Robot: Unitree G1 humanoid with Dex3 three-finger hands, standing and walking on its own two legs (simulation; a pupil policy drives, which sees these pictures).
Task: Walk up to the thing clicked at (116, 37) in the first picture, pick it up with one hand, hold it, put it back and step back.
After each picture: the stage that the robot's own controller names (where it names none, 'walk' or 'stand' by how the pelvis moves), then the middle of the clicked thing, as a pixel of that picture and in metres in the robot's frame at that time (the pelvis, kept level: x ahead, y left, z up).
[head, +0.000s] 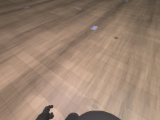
stand; (116, 37) +2.06 -0.58 -0.72
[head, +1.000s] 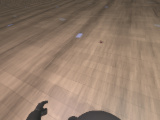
walk; (101, 41) +1.98 -0.10 -0.68
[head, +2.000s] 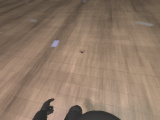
walk; (82, 51) +1.33 +0.31 -0.71
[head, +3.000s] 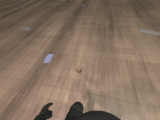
walk; (79, 70) +0.84 +0.30 -0.72
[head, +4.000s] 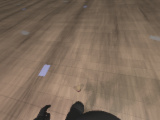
walk; (78, 89) +0.49 +0.24 -0.71
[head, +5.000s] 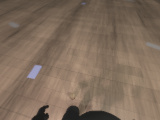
stand; (72, 96) +0.35 +0.20 -0.70
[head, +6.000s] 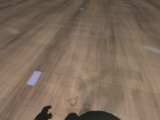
stand; (72, 103) +0.31 +0.20 -0.72
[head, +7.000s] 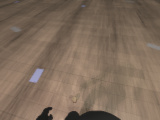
stand; (74, 100) +0.33 +0.19 -0.72
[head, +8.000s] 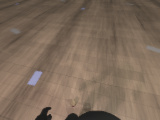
stand; (73, 103) +0.30 +0.20 -0.72
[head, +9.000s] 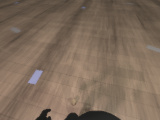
stand; (73, 102) +0.31 +0.19 -0.72
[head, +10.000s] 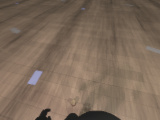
stand; (73, 103) +0.31 +0.19 -0.72
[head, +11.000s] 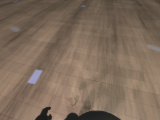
go down; (73, 102) +0.30 +0.19 -0.72
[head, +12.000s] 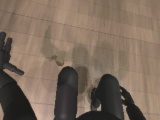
go down; (60, 61) +0.38 +0.26 -0.30
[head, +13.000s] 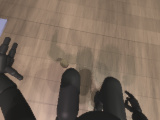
approach; (64, 64) +0.37 +0.27 -0.30
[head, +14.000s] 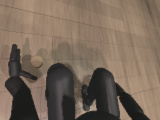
close in; (37, 62) +0.34 +0.30 -0.21
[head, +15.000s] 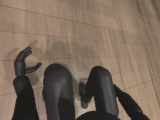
close; (32, 62) +0.34 +0.31 -0.21
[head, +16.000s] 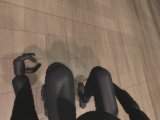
lift; (31, 62) +0.33 +0.31 -0.21
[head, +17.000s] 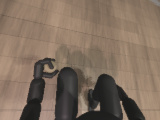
lift; (50, 67) +0.29 +0.29 -0.11
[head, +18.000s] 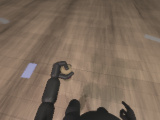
lift; (66, 73) +0.32 +0.18 +0.03
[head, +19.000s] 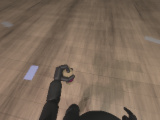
hold; (68, 76) +0.32 +0.17 -0.02
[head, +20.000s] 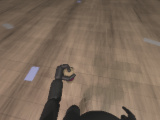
crouch; (69, 75) +0.32 +0.17 -0.01
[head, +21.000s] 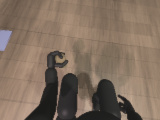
crouch; (61, 61) +0.39 +0.23 -0.11
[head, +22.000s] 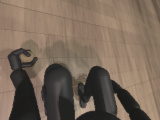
lower; (29, 60) +0.35 +0.32 -0.22
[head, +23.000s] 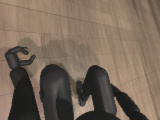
lower; (26, 58) +0.37 +0.32 -0.21
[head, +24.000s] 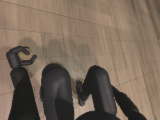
lower; (27, 57) +0.36 +0.32 -0.22
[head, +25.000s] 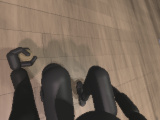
lower; (27, 58) +0.35 +0.32 -0.21
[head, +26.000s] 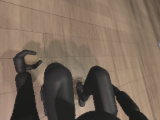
open; (31, 61) +0.34 +0.30 -0.22
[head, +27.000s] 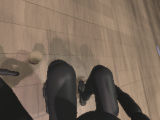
rise; (35, 58) +0.35 +0.29 -0.21
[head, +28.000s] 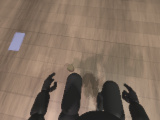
walk; (70, 68) +0.39 +0.24 -0.40
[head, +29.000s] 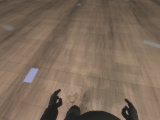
stand; (72, 100) +0.32 +0.19 -0.66
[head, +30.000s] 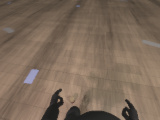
stand; (72, 100) +0.33 +0.21 -0.67
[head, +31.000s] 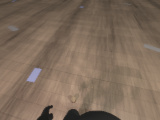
stand; (73, 99) +0.34 +0.19 -0.71
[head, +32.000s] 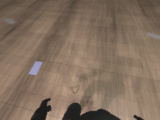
walk; (74, 90) +0.38 +0.19 -0.70
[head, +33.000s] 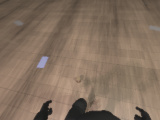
walk; (78, 80) +0.54 +0.23 -0.69
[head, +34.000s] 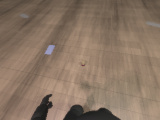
walk; (83, 63) +0.85 +0.18 -0.70
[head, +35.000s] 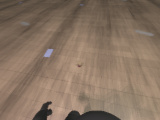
stand; (79, 64) +0.97 +0.24 -0.70
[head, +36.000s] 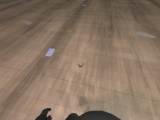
stand; (80, 64) +0.99 +0.22 -0.72
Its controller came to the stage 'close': yes
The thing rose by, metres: 0.70
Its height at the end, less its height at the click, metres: +0.00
